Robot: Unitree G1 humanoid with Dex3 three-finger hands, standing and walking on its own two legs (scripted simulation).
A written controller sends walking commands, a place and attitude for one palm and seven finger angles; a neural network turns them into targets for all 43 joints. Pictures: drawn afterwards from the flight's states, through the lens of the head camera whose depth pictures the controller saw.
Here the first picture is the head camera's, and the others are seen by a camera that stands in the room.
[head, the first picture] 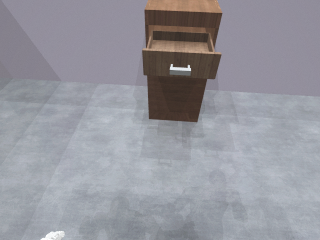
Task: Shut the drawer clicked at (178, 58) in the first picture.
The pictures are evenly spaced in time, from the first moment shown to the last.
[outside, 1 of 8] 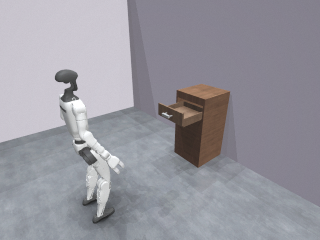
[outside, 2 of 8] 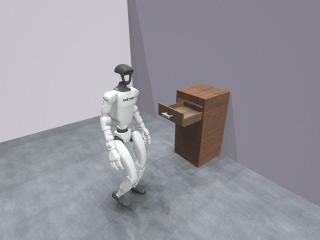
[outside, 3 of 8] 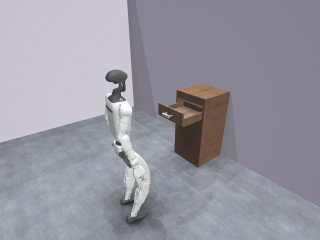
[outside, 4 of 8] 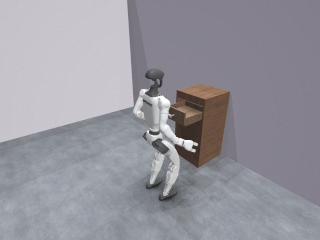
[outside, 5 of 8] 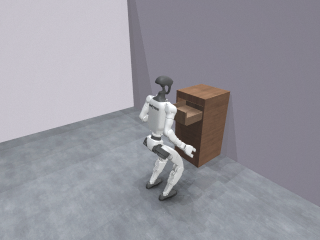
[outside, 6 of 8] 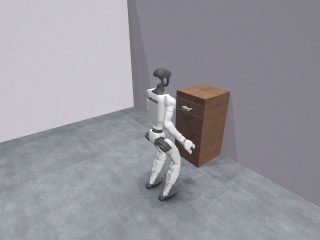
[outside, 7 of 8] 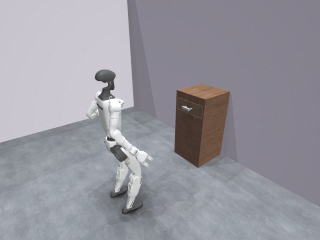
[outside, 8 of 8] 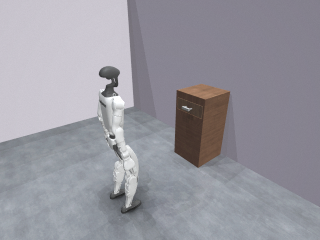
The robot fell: no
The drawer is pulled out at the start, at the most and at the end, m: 0.30 0.30 0.00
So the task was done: yes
